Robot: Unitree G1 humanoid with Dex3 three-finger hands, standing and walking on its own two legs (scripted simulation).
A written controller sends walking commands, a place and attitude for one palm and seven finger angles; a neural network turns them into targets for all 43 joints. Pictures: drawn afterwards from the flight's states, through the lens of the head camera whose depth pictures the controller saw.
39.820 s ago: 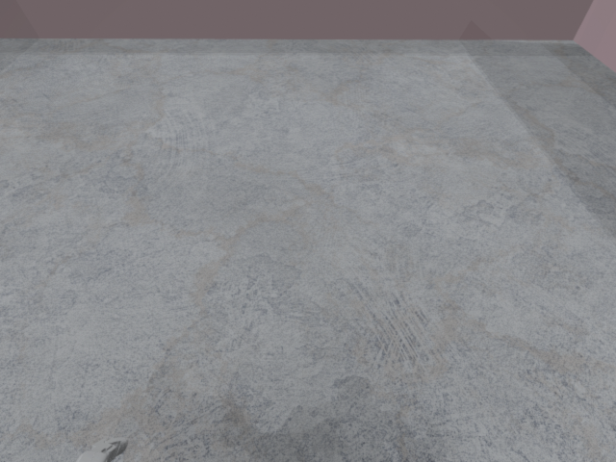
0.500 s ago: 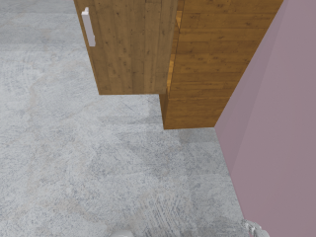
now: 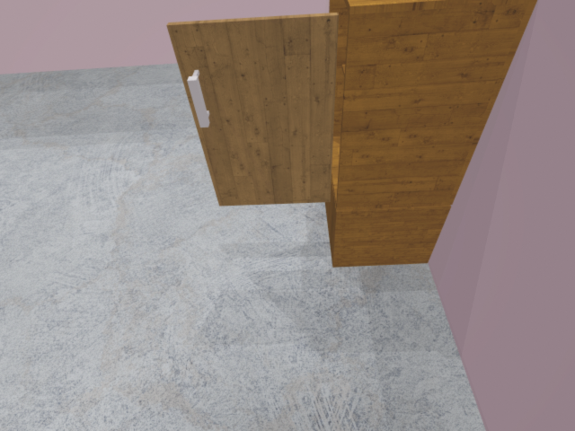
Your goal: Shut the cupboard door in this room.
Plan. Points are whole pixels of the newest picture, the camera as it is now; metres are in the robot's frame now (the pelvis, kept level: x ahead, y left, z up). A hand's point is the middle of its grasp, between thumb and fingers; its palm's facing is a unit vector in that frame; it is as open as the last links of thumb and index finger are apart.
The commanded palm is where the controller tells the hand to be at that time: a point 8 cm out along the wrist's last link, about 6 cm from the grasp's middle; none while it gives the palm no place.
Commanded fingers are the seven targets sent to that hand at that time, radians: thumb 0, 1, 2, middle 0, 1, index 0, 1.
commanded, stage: take the last steps up to it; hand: left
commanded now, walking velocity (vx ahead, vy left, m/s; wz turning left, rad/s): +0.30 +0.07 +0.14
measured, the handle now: (200, 98) +0.86 +0.28 +0.04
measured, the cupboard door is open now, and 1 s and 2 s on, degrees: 89 89 89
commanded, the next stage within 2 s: come to a stop and stand still in 0.86 s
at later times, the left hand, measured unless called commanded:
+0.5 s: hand out of the picture -0.02 +0.21 -0.17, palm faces +0.20 -0.97 -0.14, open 7.3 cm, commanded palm none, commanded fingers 0.00 0.90 0.90 -0.20 -0.30 -0.20 -0.30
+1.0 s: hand (189, 288) +0.42 +0.25 -0.16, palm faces +0.00 -0.97 -0.22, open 7.3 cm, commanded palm none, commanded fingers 0.00 0.90 0.90 -0.20 -0.30 -0.20 -0.30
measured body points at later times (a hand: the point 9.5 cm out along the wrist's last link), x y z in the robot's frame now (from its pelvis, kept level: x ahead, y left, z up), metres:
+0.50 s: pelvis +0.12 +0.08 -0.01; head +0.15 +0.09 +0.44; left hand -0.03 +0.26 -0.16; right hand +0.25 -0.14 -0.16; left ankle +0.15 +0.19 -0.74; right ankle +0.00 -0.09 -0.71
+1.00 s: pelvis +0.29 +0.07 -0.02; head +0.32 +0.05 +0.43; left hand +0.42 +0.30 -0.14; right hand +0.21 -0.15 -0.18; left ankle +0.17 +0.19 -0.69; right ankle +0.39 -0.02 -0.74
